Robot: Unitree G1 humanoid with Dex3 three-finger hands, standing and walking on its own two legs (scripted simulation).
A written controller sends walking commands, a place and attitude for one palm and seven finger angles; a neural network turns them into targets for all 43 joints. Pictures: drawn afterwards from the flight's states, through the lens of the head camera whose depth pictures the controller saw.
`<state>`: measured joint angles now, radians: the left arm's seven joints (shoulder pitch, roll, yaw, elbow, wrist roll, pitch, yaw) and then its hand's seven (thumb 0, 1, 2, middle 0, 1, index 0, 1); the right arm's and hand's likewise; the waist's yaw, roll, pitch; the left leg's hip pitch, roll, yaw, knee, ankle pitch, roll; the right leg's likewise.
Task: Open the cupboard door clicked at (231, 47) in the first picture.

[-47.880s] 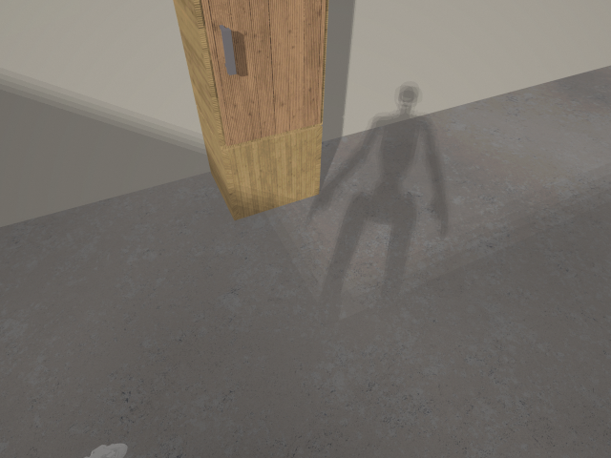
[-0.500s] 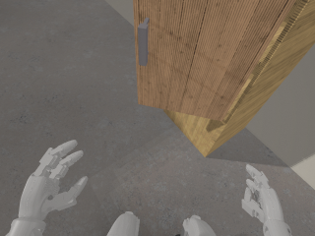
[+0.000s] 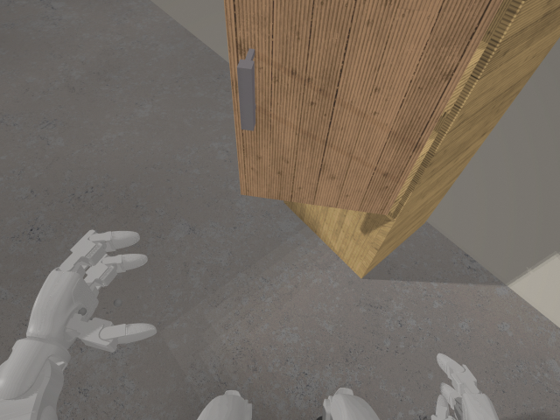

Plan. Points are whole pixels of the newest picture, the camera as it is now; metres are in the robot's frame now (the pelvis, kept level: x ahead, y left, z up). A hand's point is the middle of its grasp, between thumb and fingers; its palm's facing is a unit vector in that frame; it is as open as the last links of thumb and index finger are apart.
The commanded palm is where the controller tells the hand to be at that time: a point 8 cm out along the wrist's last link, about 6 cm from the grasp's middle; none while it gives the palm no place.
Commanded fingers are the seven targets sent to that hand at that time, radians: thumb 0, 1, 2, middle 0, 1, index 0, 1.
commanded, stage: raise the hand with hooked fingers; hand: left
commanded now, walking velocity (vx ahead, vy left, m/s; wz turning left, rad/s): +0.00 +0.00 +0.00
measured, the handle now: (249, 90) +0.65 +0.10 +0.08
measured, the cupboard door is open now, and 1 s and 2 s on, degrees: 42 42 42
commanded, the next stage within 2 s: move the hooked fingers beside the handle in 1.06 s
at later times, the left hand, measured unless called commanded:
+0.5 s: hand (81, 242) +0.30 +0.27 +0.10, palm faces -0.02 -1.00 -0.05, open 13.9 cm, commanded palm +0.28 +0.31 +0.10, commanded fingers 0.00 -0.50 0.30 -0.30 -1.20 -0.30 -1.20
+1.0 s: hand (93, 241) +0.31 +0.25 +0.09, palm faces -0.05 -1.00 -0.03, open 14.0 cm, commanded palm +0.28 +0.30 +0.10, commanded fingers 0.00 -0.50 0.30 -0.30 -1.20 -0.30 -1.20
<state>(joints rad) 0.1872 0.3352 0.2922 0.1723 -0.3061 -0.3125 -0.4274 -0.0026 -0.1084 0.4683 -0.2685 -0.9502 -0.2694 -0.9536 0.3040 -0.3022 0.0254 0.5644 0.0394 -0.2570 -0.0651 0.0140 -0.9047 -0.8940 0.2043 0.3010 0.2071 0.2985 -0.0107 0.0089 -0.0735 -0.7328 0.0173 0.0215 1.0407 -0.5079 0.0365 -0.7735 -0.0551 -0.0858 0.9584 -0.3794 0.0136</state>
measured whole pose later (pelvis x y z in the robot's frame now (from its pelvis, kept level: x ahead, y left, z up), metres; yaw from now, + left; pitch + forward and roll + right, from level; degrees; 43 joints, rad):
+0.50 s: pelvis +0.03 -0.01 +0.02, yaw +0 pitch +10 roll -2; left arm -0.02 0.43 0.43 0.35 -0.37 -0.23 -0.56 -0.01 -0.49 0.31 -0.30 -1.19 -0.30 -1.20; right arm 0.27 -0.27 0.07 0.55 0.03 -0.22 -0.07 0.01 -0.90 -0.89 0.21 0.30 0.21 0.30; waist 0.01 0.02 -0.07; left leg -0.60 0.03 0.01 0.92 -0.49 0.02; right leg -0.64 -0.03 -0.10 0.84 -0.37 0.00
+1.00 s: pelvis +0.02 -0.02 +0.02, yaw -1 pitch +9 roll -2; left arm -0.05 0.44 0.45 0.43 -0.36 -0.25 -0.59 -0.02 -0.49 0.30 -0.30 -1.20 -0.30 -1.20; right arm 0.30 -0.29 0.05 0.54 0.04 -0.20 -0.07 0.01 -0.91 -0.89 0.20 0.30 0.21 0.30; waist -0.01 0.01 -0.06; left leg -0.58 0.04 0.02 0.88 -0.46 0.01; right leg -0.63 -0.02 -0.09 0.81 -0.34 -0.01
